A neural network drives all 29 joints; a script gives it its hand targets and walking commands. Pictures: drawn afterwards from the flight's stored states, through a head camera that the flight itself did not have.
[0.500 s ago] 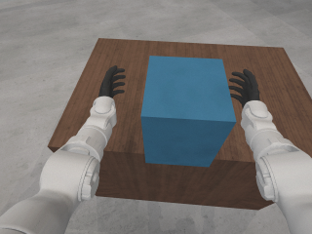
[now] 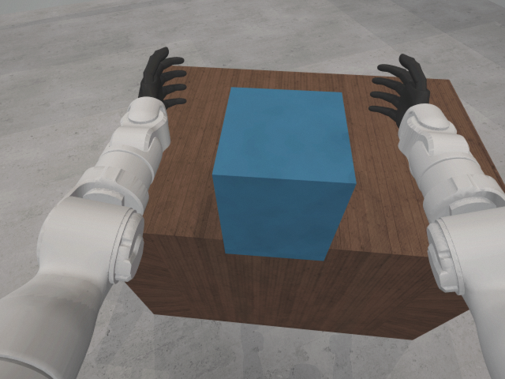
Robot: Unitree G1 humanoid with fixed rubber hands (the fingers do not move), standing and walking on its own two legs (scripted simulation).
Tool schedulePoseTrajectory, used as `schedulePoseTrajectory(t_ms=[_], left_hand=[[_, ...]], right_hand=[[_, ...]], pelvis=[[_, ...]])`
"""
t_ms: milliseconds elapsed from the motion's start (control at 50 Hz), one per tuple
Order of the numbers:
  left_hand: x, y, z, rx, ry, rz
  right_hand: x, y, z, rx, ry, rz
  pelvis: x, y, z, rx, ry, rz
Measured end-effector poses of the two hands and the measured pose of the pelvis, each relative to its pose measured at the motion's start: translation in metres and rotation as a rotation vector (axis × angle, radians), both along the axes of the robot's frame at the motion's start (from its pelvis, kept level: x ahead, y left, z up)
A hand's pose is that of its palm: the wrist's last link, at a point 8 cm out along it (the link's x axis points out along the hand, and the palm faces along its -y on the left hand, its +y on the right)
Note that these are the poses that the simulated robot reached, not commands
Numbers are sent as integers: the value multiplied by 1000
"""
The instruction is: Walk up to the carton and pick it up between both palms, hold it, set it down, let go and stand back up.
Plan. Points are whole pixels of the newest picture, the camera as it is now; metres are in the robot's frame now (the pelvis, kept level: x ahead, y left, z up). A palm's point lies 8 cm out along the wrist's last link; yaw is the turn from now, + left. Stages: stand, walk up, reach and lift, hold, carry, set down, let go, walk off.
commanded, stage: set down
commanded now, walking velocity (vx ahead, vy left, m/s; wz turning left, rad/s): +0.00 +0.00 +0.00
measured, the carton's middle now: (279, 178) +0.48 -0.01 +0.02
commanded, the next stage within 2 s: none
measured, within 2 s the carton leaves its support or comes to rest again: neither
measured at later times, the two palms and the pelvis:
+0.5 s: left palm (143, 162) +0.41 +0.21 +0.11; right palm (391, 176) +0.42 -0.18 +0.10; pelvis +0.01 +0.02 +0.01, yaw +0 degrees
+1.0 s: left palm (146, 234) +0.33 +0.20 +0.04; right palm (400, 256) +0.32 -0.20 +0.03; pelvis +0.02 +0.03 +0.01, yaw -1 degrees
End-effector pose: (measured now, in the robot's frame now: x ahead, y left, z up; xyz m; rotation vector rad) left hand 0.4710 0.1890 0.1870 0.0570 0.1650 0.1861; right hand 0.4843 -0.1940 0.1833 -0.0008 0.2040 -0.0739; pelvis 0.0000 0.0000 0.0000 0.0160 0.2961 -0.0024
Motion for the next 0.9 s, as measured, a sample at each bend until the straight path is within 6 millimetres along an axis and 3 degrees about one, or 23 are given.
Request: schedulePoseTrajectory(t_ms=[120, 220, 360, 500, 580, 780, 900], left_hand=[[-5, 15, 8, -10, 10, -7], [-7, 15, 4, -5, 22, -44], [-20, 12, -27, 15, 50, -78], [-57, 19, -72, 24, 55, -65], [-81, 22, -95, 23, 58, -53], [-114, 1, -125, -19, 55, -94], [-129, 3, -136, -20, 29, -73]], right_hand=[[-8, 4, -1, -12, 43, -37], [-17, 1, 0, -22, 52, -58], [-32, 1, -23, -19, 65, -49], [-60, 11, -84, -3, 86, -4], [-80, 12, -107, 7, 60, -1], [-126, -9, -125, -46, 48, -18], [-149, -13, -133, -63, 51, -7]], pelvis=[[0, -1, 4, -5, -42, 25], [2, 2, 6, -9, -68, 29], [7, 13, 10, -12, -125, 13], [13, 23, 13, -18, -185, 4], [15, 27, 13, -22, -207, 8], [17, 27, 13, -21, -251, -1], [17, 26, 13, -19, -267, -10]])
